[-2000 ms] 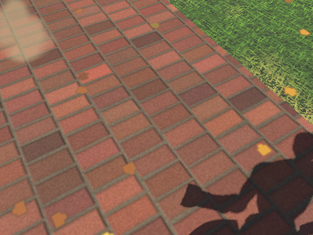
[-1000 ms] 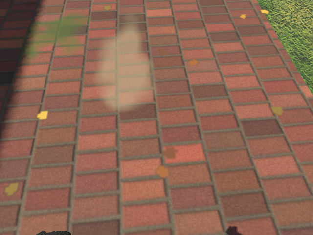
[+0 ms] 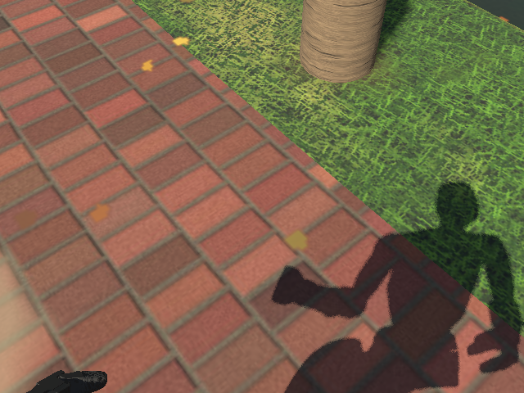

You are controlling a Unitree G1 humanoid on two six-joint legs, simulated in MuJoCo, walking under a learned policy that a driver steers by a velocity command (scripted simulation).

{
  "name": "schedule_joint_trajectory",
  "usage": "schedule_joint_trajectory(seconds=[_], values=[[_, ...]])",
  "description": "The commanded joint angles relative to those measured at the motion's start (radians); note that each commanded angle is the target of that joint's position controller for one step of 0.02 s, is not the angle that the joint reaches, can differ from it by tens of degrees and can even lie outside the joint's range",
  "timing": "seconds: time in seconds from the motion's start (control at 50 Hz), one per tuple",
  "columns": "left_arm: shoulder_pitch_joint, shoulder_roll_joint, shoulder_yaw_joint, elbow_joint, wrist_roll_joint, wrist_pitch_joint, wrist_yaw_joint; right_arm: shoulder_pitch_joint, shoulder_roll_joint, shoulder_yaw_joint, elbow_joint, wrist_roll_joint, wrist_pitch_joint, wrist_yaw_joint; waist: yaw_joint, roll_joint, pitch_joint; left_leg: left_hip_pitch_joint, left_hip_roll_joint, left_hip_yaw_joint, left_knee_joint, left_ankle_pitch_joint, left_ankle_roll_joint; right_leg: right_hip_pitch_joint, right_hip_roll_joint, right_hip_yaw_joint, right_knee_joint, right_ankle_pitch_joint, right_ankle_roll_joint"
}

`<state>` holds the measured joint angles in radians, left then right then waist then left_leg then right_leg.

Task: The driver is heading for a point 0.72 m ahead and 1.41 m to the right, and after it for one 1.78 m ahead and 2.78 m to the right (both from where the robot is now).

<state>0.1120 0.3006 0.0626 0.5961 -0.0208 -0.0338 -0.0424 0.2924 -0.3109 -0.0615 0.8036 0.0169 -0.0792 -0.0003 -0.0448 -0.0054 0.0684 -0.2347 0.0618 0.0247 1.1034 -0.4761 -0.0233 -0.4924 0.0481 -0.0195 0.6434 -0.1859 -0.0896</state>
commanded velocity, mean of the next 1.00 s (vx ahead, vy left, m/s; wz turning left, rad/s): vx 0.50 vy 0.00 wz -0.60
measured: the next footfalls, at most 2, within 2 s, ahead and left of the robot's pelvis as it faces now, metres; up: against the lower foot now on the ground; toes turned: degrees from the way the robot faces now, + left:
left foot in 0.40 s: +0.41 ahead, +0.11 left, +0.00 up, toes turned -18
right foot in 0.94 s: +0.57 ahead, -0.25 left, +0.00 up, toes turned -35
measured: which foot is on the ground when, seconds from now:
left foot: up 0.00-0.38, down 0.40-0.92, up 0.94-1.00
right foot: down 0.00-0.40, up 0.42-0.92, down 0.94-1.00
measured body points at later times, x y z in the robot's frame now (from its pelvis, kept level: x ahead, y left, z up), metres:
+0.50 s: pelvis +0.28 +0.03 +0.01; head +0.30 +0.03 +0.46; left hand +0.42 +0.29 -0.11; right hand +0.40 -0.27 -0.06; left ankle +0.38 +0.12 -0.72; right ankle +0.13 -0.06 -0.64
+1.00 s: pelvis +0.50 -0.11 +0.00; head +0.53 -0.15 +0.45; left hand +0.82 -0.02 -0.07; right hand +0.37 -0.38 -0.13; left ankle +0.42 +0.11 -0.64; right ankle +0.54 -0.22 -0.72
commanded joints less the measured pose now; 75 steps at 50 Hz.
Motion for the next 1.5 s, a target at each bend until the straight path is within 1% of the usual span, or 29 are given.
schedule_joint_trajectory(seconds=[0.02,0.06,0.14,0.28,0.38,0.4,0.42,0.44,0.46,0.5,0.56,0.82,0.88,0.92,0.94,0.96,0.98,1.0,1.04,1.06,1.12,1.24,1.34,1.4,1.42,1.44,1.46,1.48,1.5], values=[[0.199,0.16,0.051,-0.018,0.003,-0.022,0.01,-0.091,-0.124,-0.013,-0.14,0.001,-0.065,0.003,0.103,-0.012,-0.195,-0.555,0.032,-0.109,0.154,0.097,0.027,0.591,-0.285,0.527,-0.342,-0.012,-0.215],[0.114,0.122,0.036,-0.041,0.019,-0.023,0.016,-0.065,-0.134,-0.024,-0.13,-0.025,-0.045,-0.002,0.034,-0.042,-0.14,-0.424,0.065,-0.113,0.053,0.161,0.012,0.394,-0.232,0.424,-0.38,0.154,-0.199],[0.129,0.142,0.042,-0.013,0.014,-0.031,0.037,-0.105,-0.084,-0.012,-0.14,-0.038,-0.017,-0.005,0.027,-0.038,-0.101,-0.389,0.041,-0.082,-0.117,0.273,-0.042,0.254,-0.189,0.327,-0.416,0.271,-0.207],[0.236,0.164,0.05,0.048,-0.006,-0.016,0.056,-0.335,-0.062,0.004,-0.196,-0.013,-0.034,0.02,0.115,-0.076,-0.059,-0.267,-0.047,-0.094,-0.532,0.558,-0.042,0.241,-0.156,0.341,-0.368,0.071,-0.133],[0.228,0.133,0.045,0.059,-0.004,-0.001,0.059,-0.217,-0.117,-0.029,-0.175,-0.009,-0.051,0.022,0.039,-0.126,-0.088,-0.082,-0.062,-0.094,-0.647,0.409,0.027,0.32,-0.16,0.448,-0.198,0.072,-0.08],[0.228,0.088,0.029,0.052,0.002,-0.003,0.057,-0.117,-0.145,-0.043,-0.161,-0.022,-0.056,0.015,-0.01,-0.1,-0.167,0.096,-0.003,-0.13,-0.65,0.395,0.068,0.275,-0.109,0.405,-0.054,0.081,-0.047],[0.257,0.023,0.006,0.036,0.022,-0.005,0.056,0.03,-0.202,-0.056,-0.149,-0.031,-0.054,0.006,-0.05,0.053,-0.31,0.353,0.182,-0.317,-0.645,0.354,0.124,0.139,-0.028,0.296,0.247,-0.143,-0.003],[0.375,0.016,0.0,0.002,-0.019,-0.015,0.056,0.086,-0.263,-0.072,-0.112,-0.036,-0.04,0.017,0.014,0.399,-0.376,0.567,0.365,-0.809,-0.775,0.052,0.273,-0.205,0.055,0.2,0.529,-0.437,0.046],[0.347,0.123,0.021,0.038,-0.026,-0.012,0.061,0.042,-0.157,-0.05,-0.137,-0.016,-0.037,0.021,-0.01,0.235,-0.273,0.497,0.349,-0.808,-0.819,-0.134,0.248,-0.3,-0.024,0.227,0.643,-0.367,0.066],[0.2,0.147,0.034,0.022,-0.006,-0.001,0.06,-0.04,-0.09,-0.027,-0.147,-0.024,-0.026,0.014,-0.013,0.078,-0.115,0.28,0.262,-0.503,-0.834,0.073,0.187,-0.273,-0.085,0.175,0.638,-0.204,0.079],[0.186,0.094,0.033,0.011,-0.01,0.009,0.047,-0.076,-0.057,-0.018,-0.123,-0.029,-0.031,0.008,0.025,0.133,-0.059,0.138,0.187,-0.285,-0.9,0.288,0.18,-0.19,-0.144,0.149,0.547,-0.117,0.084],[-0.102,0.022,0.005,-0.081,-0.006,0.0,-0.012,0.014,-0.164,-0.047,-0.018,-0.003,-0.002,-0.005,-0.044,0.063,0.021,0.268,0.208,0.092,-0.928,0.613,0.164,-0.189,-0.131,0.006,0.037,0.177,0.061],[-0.071,0.065,0.025,-0.093,0.0,0.006,-0.019,0.008,-0.205,-0.06,-0.013,0.013,0.016,-0.011,0.008,0.1,-0.024,0.331,0.219,0.147,-0.787,1.011,0.136,-0.066,-0.06,-0.063,-0.006,0.035,0.004],[0.156,0.137,0.069,-0.04,0.0,0.015,-0.009,-0.015,-0.217,-0.062,-0.02,0.023,0.03,-0.019,0.147,0.094,-0.152,0.267,0.186,0.193,-0.472,1.19,0.101,0.251,0.02,-0.097,-0.082,0.047,-0.06],[0.334,0.205,0.102,0.007,-0.003,0.025,0.011,-0.005,-0.18,-0.047,-0.034,0.005,0.026,-0.024,0.225,0.02,-0.241,0.035,0.148,0.191,-0.185,0.937,0.061,0.567,-0.034,0.033,-0.103,0.068,-0.109],[0.296,0.326,0.114,0.0,-0.015,0.017,0.021,0.1,-0.022,0.006,-0.096,-0.044,0.003,-0.006,0.084,-0.273,-0.322,-0.433,-0.046,0.127,0.181,-0.064,0.001,0.904,-0.311,0.593,-0.158,-0.055,-0.292],[0.334,0.249,0.09,-0.031,-0.008,-0.001,0.016,0.004,-0.095,0.0,-0.11,-0.01,-0.036,0.008,0.164,-0.174,-0.47,-0.548,-0.08,-0.107,0.308,-0.122,0.009,0.947,-0.384,0.865,-0.325,-0.242,-0.348],[0.299,0.191,0.071,-0.016,0.002,-0.017,0.012,-0.105,-0.15,-0.015,-0.141,0.028,-0.056,0.015,0.178,-0.11,-0.312,-0.621,-0.03,-0.118,0.285,-0.015,0.031,0.843,-0.353,0.721,-0.355,-0.183,-0.284],[0.173,0.138,0.051,-0.023,0.002,-0.026,0.013,-0.118,-0.134,-0.011,-0.133,-0.007,-0.066,0.004,0.087,-0.002,-0.159,-0.515,0.039,-0.113,0.104,0.122,0.031,0.552,-0.272,0.512,-0.364,0.027,-0.221],[0.132,0.118,0.042,-0.036,0.015,-0.027,0.017,-0.096,-0.139,-0.017,-0.127,-0.021,-0.056,0.003,0.05,-0.016,-0.135,-0.446,0.057,-0.12,0.063,0.16,0.023,0.459,-0.243,0.456,-0.387,0.115,-0.212],[0.119,0.126,0.042,-0.024,0.012,-0.034,0.03,-0.08,-0.114,-0.015,-0.122,-0.033,-0.027,0.004,0.019,-0.027,-0.104,-0.379,0.053,-0.094,-0.052,0.199,-0.023,0.315,-0.211,0.372,-0.418,0.267,-0.222],[0.213,0.163,0.051,0.034,0.002,-0.022,0.058,-0.302,-0.052,0.01,-0.179,-0.026,-0.024,0.012,0.099,-0.058,-0.053,-0.301,-0.029,-0.073,-0.467,0.545,-0.053,0.224,-0.123,0.283,-0.406,0.164,-0.138],[0.269,0.151,0.05,0.076,-0.009,-0.009,0.064,-0.367,-0.089,-0.004,-0.206,-0.012,-0.041,0.03,0.114,-0.082,-0.052,-0.259,-0.058,-0.116,-0.605,0.522,-0.017,0.344,-0.17,0.408,-0.299,0.087,-0.112],[0.242,0.134,0.046,0.075,-0.004,0.002,0.064,-0.232,-0.121,-0.029,-0.176,-0.014,-0.052,0.025,0.037,-0.12,-0.095,-0.073,-0.07,-0.085,-0.663,0.423,0.039,0.361,-0.15,0.441,-0.17,0.189,-0.075],[0.235,0.087,0.029,0.064,0.004,0.001,0.06,-0.112,-0.156,-0.044,-0.161,-0.028,-0.057,0.018,-0.021,-0.089,-0.2,0.143,0.012,-0.142,-0.645,0.421,0.089,0.298,-0.098,0.392,0.011,0.187,-0.041],[0.314,0.028,0.01,0.042,-0.002,-0.005,0.059,0.029,-0.237,-0.064,-0.148,-0.048,-0.053,0.009,-0.034,0.098,-0.367,0.516,0.235,-0.447,-0.65,0.326,0.21,0.022,0.02,0.264,0.345,-0.05,0.033],[0.382,0.048,0.002,0.03,-0.017,-0.012,0.061,0.081,-0.225,-0.067,-0.117,-0.025,-0.039,0.019,-0.013,0.342,-0.435,0.637,0.374,-0.818,-0.758,0.064,0.3,-0.211,0.038,0.209,0.577,-0.415,0.064],[0.324,0.14,0.024,0.048,-0.024,-0.01,0.061,0.033,-0.138,-0.044,-0.135,-0.011,-0.032,0.017,-0.03,0.205,-0.294,0.526,0.348,-0.758,-0.8,-0.085,0.264,-0.294,-0.029,0.227,0.667,-0.35,0.075],[0.23,0.164,0.032,0.034,-0.015,-0.004,0.06,-0.01,-0.103,-0.034,-0.142,-0.015,-0.022,0.011,-0.037,0.121,-0.183,0.396,0.307,-0.601,-0.811,-0.03,0.224,-0.298,-0.064,0.182,0.679,-0.271,0.081]])
Velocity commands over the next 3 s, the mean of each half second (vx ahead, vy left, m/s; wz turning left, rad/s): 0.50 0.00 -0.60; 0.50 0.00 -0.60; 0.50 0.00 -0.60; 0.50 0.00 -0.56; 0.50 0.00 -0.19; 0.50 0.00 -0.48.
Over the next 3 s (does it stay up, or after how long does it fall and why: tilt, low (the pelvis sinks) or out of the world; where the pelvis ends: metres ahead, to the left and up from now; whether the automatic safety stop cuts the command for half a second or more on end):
stays up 1.03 -1.08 0.00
